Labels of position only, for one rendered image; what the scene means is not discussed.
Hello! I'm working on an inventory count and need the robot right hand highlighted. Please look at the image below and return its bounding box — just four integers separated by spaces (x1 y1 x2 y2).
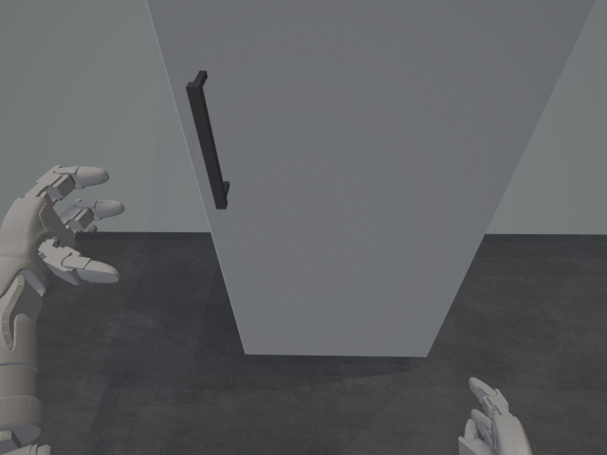
458 377 533 455

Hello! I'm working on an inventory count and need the handle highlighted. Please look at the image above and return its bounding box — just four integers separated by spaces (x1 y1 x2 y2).
186 70 230 209

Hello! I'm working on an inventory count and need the robot left forearm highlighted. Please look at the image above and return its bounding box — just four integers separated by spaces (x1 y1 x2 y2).
0 256 49 455

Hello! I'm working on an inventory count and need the fridge door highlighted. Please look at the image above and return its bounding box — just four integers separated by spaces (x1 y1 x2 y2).
147 0 596 357

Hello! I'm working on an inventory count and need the robot left hand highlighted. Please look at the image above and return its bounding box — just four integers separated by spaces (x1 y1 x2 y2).
0 165 125 285

